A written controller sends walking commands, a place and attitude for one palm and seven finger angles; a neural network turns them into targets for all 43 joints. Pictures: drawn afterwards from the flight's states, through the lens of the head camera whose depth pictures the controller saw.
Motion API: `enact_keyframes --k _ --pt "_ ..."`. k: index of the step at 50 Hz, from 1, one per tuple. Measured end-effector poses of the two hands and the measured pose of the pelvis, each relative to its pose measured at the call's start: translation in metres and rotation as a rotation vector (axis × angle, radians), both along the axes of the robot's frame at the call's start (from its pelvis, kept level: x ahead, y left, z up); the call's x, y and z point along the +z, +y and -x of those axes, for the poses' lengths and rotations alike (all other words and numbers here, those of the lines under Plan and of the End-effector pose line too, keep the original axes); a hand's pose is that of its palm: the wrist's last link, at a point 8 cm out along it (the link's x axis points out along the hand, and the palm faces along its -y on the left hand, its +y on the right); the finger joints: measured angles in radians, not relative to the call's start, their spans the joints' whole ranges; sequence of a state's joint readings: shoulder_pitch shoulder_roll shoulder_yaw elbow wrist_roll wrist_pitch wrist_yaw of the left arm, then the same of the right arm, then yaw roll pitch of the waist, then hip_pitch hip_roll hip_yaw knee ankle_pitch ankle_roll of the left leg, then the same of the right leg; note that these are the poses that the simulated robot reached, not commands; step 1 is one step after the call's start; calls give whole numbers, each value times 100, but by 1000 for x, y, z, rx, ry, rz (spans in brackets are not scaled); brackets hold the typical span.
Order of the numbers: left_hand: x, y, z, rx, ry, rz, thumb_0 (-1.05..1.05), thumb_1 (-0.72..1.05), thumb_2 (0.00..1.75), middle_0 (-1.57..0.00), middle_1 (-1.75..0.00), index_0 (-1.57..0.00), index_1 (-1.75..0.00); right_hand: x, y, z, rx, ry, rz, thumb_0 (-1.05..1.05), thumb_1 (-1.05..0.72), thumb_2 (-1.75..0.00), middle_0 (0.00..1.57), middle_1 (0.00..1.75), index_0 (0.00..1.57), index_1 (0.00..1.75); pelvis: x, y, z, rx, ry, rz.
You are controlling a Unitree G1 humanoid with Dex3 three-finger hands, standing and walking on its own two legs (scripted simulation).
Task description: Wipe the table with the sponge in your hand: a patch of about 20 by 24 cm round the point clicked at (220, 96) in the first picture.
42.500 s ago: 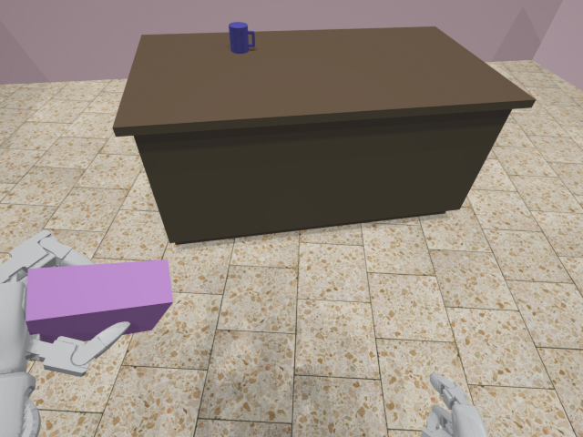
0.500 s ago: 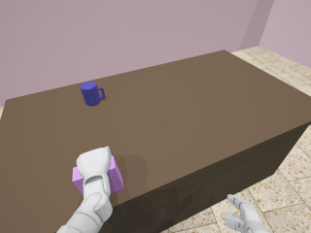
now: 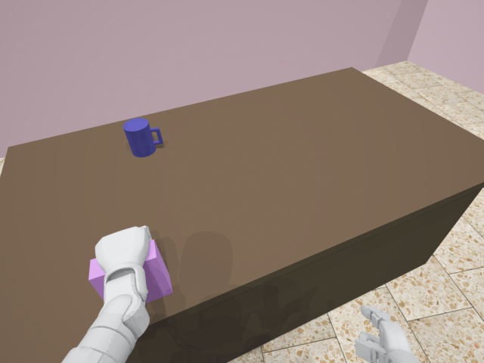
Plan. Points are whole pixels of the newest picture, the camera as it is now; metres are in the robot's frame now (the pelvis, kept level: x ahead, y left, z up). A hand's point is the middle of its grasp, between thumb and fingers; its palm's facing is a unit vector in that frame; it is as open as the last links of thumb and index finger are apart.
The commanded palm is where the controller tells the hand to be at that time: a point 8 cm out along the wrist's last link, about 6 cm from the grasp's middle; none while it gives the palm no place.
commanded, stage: wipe forward along the middle lane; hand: left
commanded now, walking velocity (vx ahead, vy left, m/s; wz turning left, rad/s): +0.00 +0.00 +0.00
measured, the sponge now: (137, 283) +0.28 +0.24 -0.05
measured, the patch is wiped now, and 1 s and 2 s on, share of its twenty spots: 1.00 1.00 1.00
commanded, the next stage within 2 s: slide back across to the first lane in 1.40 s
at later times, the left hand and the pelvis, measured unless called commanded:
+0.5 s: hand (129, 243) +0.34 +0.27 -0.01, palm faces -0.10 -0.02 -0.99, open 9.3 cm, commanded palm +0.32 +0.27 +0.02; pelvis -0.02 -0.01 -0.02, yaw +0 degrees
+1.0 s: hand (124, 223) +0.39 +0.30 -0.01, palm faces -0.12 -0.01 -0.99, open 9.3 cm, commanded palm +0.37 +0.30 +0.02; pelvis -0.02 +0.01 -0.03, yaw -1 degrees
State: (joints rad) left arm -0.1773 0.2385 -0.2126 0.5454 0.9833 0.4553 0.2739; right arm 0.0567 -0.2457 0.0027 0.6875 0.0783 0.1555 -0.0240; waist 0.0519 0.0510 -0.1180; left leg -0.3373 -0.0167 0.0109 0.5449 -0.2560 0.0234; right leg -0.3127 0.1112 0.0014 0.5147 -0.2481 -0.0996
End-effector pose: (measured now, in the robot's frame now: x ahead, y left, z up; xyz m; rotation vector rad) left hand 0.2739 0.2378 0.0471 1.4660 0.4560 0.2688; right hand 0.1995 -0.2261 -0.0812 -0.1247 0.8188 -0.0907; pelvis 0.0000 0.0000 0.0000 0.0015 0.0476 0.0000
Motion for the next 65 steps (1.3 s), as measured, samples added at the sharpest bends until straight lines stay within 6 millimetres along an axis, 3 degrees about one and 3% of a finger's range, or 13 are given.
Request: enact_keyframes --k 17,30,47,65 --pt "-2 17 -33 -12 5 -50 -1 -53 116 -84 -140 -87 -140 -41 -22 74 -79 152 14 1 -90 -90 20 30 20 30 -12 -5 17 3 82 3" --pt "-1 30 -56 -7 -3 -75 0 -55 118 -85 -140 -87 -140 -56 -33 114 -125 215 23 1 -90 -90 20 30 20 30 -21 -6 27 -6 132 12" --pt "-1 51 -94 1 10 -87 0 -55 119 -85 -141 -87 -141 -60 -27 139 -155 279 51 1 -90 -90 20 30 20 30 -26 6 24 -13 189 31" --pt "-1 72 -126 -4 16 -93 0 -56 120 -85 -140 -87 -141 -59 0 141 -142 318 64 1 -90 -90 20 30 20 30 -29 28 18 -3 236 52"
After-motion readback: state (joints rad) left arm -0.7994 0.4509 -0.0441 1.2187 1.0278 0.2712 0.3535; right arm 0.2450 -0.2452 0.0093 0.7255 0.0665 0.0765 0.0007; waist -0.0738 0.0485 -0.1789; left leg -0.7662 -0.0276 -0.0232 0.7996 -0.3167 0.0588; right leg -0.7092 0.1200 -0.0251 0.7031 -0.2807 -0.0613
